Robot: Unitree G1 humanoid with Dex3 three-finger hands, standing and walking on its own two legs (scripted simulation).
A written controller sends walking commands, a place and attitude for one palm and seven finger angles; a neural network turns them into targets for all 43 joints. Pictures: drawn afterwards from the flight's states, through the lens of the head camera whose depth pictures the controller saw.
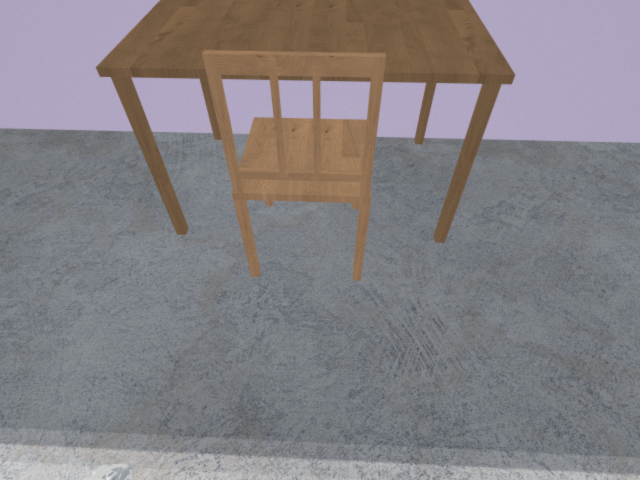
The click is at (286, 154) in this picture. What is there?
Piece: chair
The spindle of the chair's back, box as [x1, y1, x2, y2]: [269, 76, 285, 172]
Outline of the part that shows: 269,76 279,171 285,172 277,76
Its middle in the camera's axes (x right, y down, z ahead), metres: -0.11 -0.30 +1.03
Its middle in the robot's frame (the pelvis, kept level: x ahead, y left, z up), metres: +0.96 +0.16 -0.10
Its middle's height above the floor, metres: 0.67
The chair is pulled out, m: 0.00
